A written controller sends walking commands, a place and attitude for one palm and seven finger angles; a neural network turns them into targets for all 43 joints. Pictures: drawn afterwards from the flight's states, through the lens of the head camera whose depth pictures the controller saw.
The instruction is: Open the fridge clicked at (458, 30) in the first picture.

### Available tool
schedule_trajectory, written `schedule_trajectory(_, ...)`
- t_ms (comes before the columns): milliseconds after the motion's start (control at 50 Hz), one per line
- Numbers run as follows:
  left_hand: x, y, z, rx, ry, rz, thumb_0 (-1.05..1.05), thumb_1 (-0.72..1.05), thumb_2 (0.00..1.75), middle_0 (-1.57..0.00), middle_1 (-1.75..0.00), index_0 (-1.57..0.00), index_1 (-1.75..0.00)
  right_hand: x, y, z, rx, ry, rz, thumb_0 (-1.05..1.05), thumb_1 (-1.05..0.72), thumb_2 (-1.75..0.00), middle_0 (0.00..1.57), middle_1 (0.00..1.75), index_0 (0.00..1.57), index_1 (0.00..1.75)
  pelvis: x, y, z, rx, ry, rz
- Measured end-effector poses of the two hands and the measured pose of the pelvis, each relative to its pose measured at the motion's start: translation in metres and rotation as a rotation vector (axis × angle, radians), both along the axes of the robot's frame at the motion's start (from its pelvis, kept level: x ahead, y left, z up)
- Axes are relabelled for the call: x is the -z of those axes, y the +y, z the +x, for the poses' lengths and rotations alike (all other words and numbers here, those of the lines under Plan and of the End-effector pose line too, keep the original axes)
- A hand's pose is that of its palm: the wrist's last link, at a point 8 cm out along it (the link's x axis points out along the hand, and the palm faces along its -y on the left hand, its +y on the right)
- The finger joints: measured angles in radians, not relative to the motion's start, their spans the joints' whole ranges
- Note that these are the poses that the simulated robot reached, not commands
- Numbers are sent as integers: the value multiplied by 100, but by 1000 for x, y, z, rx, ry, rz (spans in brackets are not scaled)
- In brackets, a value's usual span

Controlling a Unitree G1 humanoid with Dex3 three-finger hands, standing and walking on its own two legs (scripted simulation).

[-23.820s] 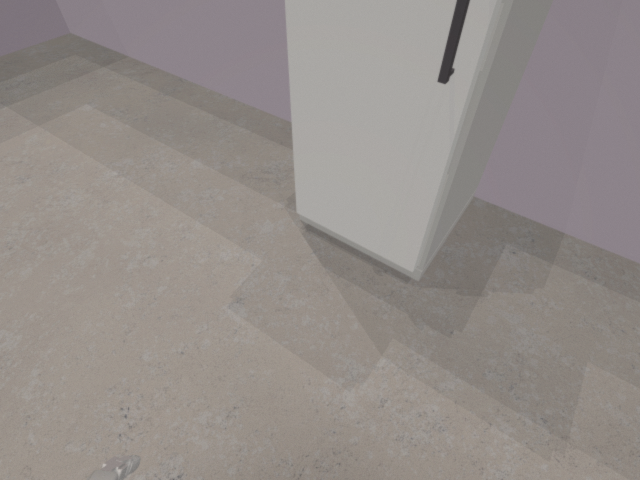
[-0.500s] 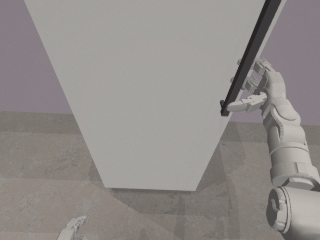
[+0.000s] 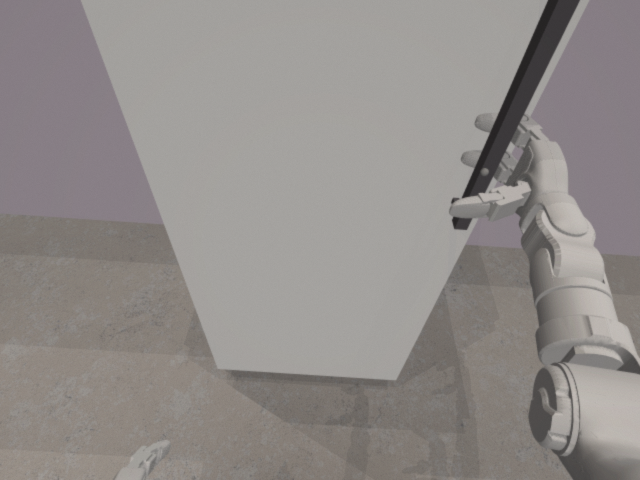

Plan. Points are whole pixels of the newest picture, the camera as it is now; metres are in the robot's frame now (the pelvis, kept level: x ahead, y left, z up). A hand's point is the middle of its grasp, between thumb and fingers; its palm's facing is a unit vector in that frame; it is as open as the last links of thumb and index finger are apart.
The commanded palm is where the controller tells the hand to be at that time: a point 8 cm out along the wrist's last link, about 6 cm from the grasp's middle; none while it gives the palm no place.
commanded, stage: slide the fingers in behind the handle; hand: right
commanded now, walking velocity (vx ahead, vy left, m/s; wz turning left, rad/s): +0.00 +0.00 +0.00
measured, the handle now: (498, 123) +0.51 -0.16 +0.22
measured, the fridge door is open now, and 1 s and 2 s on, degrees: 0 0 0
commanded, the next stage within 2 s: grip the handle and tug to test in 0.30 s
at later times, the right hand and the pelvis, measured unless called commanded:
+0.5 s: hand (487, 170) +0.46 -0.15 +0.18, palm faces -0.05 +1.00 -0.01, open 13.8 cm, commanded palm +0.43 -0.20 +0.18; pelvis +0.00 -0.01 +0.00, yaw +0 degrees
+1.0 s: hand (493, 172) +0.45 -0.15 +0.19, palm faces -0.04 +1.00 -0.02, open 6.9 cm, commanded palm +0.43 -0.20 +0.18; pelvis +0.01 -0.01 +0.00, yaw +0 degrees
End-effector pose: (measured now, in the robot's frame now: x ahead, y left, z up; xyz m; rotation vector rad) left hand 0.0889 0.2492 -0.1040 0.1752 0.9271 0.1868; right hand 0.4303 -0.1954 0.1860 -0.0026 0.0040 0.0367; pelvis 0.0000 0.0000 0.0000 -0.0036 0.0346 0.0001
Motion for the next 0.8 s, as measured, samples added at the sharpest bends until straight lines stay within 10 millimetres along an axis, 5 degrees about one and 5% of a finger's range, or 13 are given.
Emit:
schedule_trajectory(500,1,-3,-13,-8,17,7,1,90,90,-20,-30,-21,-30,2,-6,7,-15,-20,-3,-1,47,-31,31,121,31,120,0,-6,0,-5,16,2)
schedule_trajectory(800,-4,-11,11,13,-21,-1,2,90,90,-20,-30,-21,-30,0,-10,4,-10,-17,2,0,-4,-53,36,128,36,128,0,-10,7,-5,10,6)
